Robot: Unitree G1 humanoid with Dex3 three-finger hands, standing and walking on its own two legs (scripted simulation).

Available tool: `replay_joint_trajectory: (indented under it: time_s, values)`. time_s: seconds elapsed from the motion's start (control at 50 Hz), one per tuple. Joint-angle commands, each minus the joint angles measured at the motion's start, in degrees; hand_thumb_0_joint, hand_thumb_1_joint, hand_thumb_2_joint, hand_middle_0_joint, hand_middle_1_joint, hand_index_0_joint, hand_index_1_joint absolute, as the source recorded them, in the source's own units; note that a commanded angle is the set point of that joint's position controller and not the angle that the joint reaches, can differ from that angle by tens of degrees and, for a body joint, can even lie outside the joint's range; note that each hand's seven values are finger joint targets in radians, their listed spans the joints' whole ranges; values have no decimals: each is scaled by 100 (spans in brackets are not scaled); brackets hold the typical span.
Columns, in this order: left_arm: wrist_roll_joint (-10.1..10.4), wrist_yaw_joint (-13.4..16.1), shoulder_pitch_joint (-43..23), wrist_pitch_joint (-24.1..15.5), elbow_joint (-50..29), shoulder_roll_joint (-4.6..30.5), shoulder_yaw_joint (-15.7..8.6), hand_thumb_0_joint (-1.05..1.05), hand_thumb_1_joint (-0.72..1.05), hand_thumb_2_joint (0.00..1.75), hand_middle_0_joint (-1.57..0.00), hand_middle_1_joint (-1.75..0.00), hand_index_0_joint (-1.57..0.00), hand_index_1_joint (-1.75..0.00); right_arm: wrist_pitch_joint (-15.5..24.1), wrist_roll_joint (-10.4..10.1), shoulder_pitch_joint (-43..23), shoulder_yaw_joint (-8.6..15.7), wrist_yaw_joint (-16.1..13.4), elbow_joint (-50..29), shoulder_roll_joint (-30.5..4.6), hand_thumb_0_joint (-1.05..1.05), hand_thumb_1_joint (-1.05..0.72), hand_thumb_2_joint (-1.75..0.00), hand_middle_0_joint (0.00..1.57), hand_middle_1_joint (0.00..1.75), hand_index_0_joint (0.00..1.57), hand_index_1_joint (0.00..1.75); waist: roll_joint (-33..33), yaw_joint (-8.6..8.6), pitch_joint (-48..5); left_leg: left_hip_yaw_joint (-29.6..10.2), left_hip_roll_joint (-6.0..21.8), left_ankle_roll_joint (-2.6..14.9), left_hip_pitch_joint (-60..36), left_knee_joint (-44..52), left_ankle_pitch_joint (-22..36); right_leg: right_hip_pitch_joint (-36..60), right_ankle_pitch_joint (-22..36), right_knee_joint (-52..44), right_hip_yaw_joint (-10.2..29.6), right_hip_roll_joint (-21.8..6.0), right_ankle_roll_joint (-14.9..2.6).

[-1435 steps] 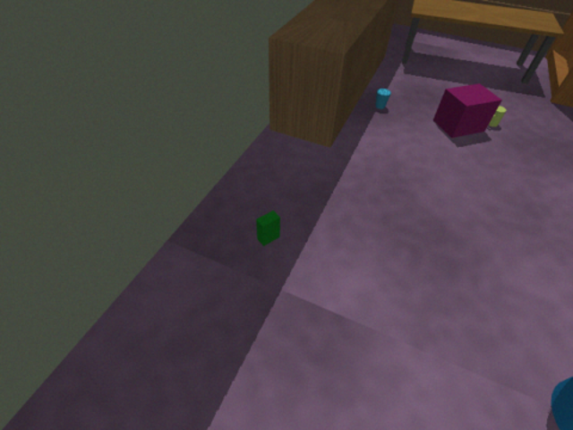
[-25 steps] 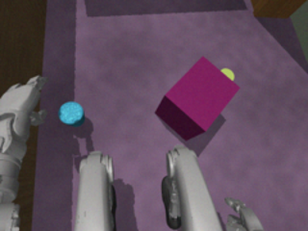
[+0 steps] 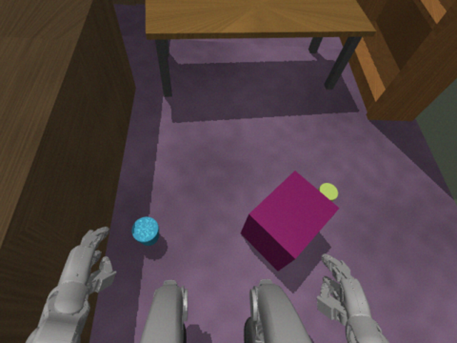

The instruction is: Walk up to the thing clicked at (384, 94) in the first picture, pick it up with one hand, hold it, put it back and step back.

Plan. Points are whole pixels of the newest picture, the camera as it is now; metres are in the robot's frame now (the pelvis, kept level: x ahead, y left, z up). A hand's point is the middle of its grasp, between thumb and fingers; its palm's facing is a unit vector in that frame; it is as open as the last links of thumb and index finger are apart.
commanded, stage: home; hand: left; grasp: from above
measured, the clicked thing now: (147, 233) +0.47 +0.24 -0.57
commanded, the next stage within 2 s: none
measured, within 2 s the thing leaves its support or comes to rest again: neither
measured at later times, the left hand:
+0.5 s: hand (88, 301) +0.20 +0.18 +0.05, palm faces +0.09 -0.98 -0.20, open 7.4 cm
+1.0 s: hand (88, 304) +0.20 +0.18 +0.05, palm faces +0.08 -0.98 -0.19, open 7.4 cm
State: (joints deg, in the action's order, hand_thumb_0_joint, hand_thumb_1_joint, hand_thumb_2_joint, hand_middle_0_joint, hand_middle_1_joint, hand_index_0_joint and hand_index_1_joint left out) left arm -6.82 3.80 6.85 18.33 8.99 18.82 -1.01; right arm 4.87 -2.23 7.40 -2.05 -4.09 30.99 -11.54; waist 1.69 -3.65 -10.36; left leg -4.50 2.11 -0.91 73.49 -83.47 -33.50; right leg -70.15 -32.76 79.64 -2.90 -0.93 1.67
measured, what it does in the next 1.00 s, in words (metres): rises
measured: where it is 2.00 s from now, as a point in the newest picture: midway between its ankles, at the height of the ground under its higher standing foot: outside the picture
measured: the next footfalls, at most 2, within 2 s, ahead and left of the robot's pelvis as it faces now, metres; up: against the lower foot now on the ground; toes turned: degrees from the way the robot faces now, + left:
none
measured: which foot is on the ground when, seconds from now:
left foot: down 0.00-1.00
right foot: down 0.00-1.00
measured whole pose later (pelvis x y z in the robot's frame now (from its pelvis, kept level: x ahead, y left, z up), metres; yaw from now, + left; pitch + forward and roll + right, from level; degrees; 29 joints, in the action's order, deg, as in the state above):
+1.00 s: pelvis +0.04 +0.00 +0.09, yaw +2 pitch +10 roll -3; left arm 3.1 1.1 28.4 26.5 -7.3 12.9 -1.7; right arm 13.0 -0.4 16.9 -2.2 -10.1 31.0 -12.3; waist 2.5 -2.1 -8.9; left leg -3.4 2.2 -0.8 40.3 -58.0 -27.8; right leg -36.9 -26.8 53.7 -3.0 -1.0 1.6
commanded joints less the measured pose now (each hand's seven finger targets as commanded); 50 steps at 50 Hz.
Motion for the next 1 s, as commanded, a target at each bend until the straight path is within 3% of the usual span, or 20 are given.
replay_joint_trajectory:
  time_s: [0.0, 0.06, 0.12, 0.22, 0.28, 0.4, 0.56, 0.66, 0.78, 0.98]
  values:
    - [412, 183, 28, 11, -1564, 570, -510, 0, 90, 90, -20, -30, -20, -30, 407, -8, 297, 302, -300, -730, -811, 0, -90, -90, 20, 30, 20, 30, 501, -94, -1892, -4, -96, 134, -2523, 1937, 1097, 1825, 1189, -1749, 38, 157, -244]
    - [675, 177, 578, 224, -1811, 340, -544, 0, 90, 90, -20, -30, -20, -30, 502, 8, 435, 235, -438, -787, -773, 0, -90, -90, 20, 30, 20, 30, 522, 1, -1634, 8, -101, 104, -2934, 2339, 1431, 2277, 1433, -2080, 6, 169, -240]
    - [901, 144, 1067, 408, -2141, 149, -513, 0, 90, 90, -20, -30, -20, -30, 607, 27, 563, 209, -556, -866, -735, 0, -90, -90, 20, 30, 20, 30, 377, -15, -1418, 132, -133, 124, -3248, 2603, 1777, 2833, 1778, -2513, -50, 195, -201]
    - [1089, 62, 1823, 624, -2557, -29, -513, 0, 90, 90, -20, -30, -20, -30, 770, 44, 635, 197, -691, -992, -681, 0, -90, -90, 20, 30, 20, 30, 133, 43, -998, 226, -192, 154, -3549, 2966, 2085, 3404, 2071, -3054, -93, 213, -170]
    - [1072, -23, 2087, 667, -2672, -112, -473, 0, 90, 90, -20, -30, -20, -30, 855, 77, 636, 219, -720, -1049, -689, 0, -90, -90, 20, 30, 20, 30, 203, 57, -587, 222, -189, 147, -3645, 3225, 1907, 3374, 1847, -3216, -151, 227, -187]
    - [1017, -189, 2199, 644, -2866, -103, -416, 0, 90, 90, -20, -30, -20, -30, 1004, 134, 608, 298, -708, -1078, -764, 0, -90, -90, 20, 30, 20, 30, 41, 82, -307, 272, -200, 152, -3816, 3392, 1947, 3464, 1830, -3356, -217, 224, -150]
    - [954, -263, 2006, 547, -2829, -60, -428, 0, 90, 90, -20, -30, -20, -30, 1124, 188, 541, 323, -675, -1011, -805, 0, -90, -90, 20, 30, 20, 30, 123, 71, -336, 297, -231, 146, -3939, 3420, 1797, 3516, 1736, -3400, -165, 178, -127]
    - [930, -237, 2066, 521, -2843, -9, -433, 0, 90, 90, -20, -30, -20, -30, 1144, 201, 513, 331, -661, -955, -830, 0, -90, -90, 20, 30, 20, 30, 222, 102, -491, 242, -209, 118, -4066, 3423, 2126, 3623, 1984, -3308, -176, 207, -149]
    - [935, -224, 2017, 526, -2755, -24, -432, 0, 90, 90, -20, -30, -20, -30, 1143, 190, 437, 302, -661, -959, -818, 0, -90, -90, 20, 30, 20, 30, 249, 151, -262, 188, -173, 117, -3971, 3590, 1683, 3518, 1558, -3371, -213, 229, -153]
    - [973, -233, 2013, 523, -2737, -42, -426, 0, 90, 90, -20, -30, -20, -30, 1177, 182, 444, 307, -674, -967, -815, 0, -90, -90, 20, 30, 20, 30, 113, 136, -274, 225, -185, 144, -3877, 3576, 1411, 3513, 1339, -3459, -171, 212, -136]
